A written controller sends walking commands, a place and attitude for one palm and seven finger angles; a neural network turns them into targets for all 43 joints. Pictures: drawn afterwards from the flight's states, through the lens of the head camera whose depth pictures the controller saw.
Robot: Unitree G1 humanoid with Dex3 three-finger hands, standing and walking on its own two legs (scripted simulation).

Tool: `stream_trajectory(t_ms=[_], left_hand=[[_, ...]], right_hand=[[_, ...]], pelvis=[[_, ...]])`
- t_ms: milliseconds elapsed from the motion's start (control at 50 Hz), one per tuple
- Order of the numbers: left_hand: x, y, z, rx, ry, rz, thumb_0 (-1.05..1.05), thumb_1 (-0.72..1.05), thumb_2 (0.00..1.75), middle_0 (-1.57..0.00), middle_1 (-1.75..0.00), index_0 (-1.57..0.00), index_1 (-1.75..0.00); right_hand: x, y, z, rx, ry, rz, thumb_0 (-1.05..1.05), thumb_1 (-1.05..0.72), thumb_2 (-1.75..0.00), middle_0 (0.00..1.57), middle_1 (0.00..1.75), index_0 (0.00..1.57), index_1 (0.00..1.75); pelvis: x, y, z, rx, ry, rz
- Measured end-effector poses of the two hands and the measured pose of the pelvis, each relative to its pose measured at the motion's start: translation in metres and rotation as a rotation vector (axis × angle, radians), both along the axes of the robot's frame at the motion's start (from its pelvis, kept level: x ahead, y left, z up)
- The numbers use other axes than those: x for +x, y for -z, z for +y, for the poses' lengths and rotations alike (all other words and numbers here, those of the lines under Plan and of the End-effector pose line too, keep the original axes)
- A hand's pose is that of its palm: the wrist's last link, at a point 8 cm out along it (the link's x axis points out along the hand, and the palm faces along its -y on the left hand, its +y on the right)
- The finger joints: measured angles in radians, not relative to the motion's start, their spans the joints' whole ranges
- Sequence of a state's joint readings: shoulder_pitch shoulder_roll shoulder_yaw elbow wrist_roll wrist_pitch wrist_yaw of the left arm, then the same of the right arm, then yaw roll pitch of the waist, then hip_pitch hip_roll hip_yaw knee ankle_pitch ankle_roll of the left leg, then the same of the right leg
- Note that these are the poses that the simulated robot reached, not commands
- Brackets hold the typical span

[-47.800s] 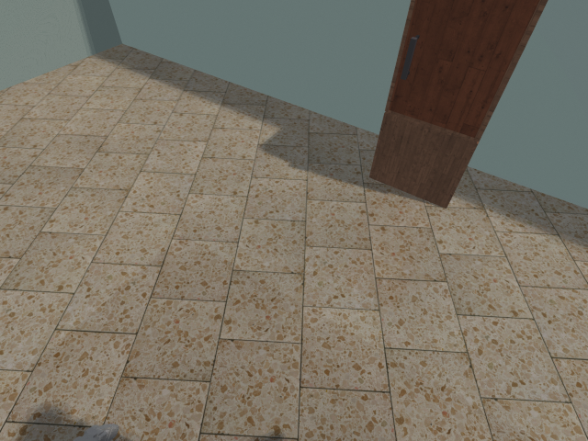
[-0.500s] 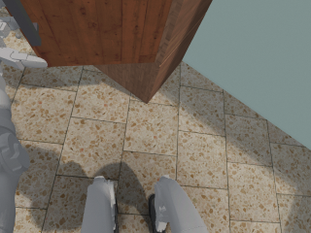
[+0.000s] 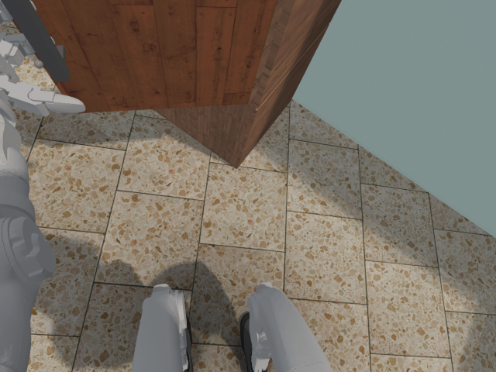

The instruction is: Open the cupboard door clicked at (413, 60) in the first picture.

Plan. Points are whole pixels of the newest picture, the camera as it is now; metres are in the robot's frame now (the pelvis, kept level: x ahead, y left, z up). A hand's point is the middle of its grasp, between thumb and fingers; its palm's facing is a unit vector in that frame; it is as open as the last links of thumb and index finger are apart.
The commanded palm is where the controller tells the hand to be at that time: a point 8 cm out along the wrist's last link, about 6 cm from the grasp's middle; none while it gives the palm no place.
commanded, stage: slide the fingers in behind the handle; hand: left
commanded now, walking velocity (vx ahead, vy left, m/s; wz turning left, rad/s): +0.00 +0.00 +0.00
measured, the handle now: (39, 26) +0.60 +0.26 +0.06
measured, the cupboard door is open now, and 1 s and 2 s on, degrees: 45 43 91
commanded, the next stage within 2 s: close the thumb around the handle in 0.04 s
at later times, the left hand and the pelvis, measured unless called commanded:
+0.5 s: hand (43, 65) +0.54 +0.25 +0.05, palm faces +0.13 -0.99 +0.00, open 10.3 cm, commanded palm +0.53 +0.26 +0.05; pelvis +0.00 +0.00 +0.00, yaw +0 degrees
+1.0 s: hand (61, 60) +0.55 +0.23 +0.05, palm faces +0.13 -0.99 -0.01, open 5.5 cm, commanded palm +0.53 +0.25 +0.05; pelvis +0.00 -0.01 +0.00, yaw +0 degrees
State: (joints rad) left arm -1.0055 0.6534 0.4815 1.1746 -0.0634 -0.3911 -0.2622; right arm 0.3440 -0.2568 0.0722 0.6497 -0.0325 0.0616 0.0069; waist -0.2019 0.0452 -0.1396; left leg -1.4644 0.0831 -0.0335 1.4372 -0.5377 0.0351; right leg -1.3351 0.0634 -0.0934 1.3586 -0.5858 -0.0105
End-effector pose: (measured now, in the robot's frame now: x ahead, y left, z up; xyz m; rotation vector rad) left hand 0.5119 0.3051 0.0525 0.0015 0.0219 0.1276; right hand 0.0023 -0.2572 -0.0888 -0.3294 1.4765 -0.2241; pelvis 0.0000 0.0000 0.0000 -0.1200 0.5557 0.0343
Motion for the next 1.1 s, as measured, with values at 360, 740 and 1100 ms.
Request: stream_trajectory(t_ms=[360, 740, 1100], left_hand=[[0.003, 0.003, -0.002, 0.0, 0.0, 0.011, -0.01, -0.28, 0.39, -0.32, -1.22, -0.32, -1.22], [0.011, 0.006, -0.016, 0.009, 0.02, 0.023, 0.01, 0.65, 0.79, -0.39, -1.32, -0.38, -1.33], [0.007, 0.006, -0.025, 0.006, -0.01, 0.019, 0.01, 0.75, 0.82, -0.37, -1.35, -0.38, -1.35]], right_hand=[[0.007, -0.001, -0.002, -0.016, -0.012, -0.021, 0.0, -0.9, -0.9, 0.2, 0.3, 0.21, 0.3], [-0.001, 0.001, -0.003, -0.009, 0.003, -0.006, 0.0, -0.9, -0.9, 0.2, 0.3, 0.21, 0.3], [0.0, 0.005, -0.006, 0.013, 0.019, -0.013, 0.0, -0.9, -0.9, 0.2, 0.3, 0.21, 0.3]], pelvis=[[-0.001, 0.001, 0.002, -0.003, -0.002, 0.001], [-0.001, 0.002, -0.001, 0.001, 0.003, 0.009], [0.0, 0.002, -0.007, 0.014, 0.013, 0.008]])
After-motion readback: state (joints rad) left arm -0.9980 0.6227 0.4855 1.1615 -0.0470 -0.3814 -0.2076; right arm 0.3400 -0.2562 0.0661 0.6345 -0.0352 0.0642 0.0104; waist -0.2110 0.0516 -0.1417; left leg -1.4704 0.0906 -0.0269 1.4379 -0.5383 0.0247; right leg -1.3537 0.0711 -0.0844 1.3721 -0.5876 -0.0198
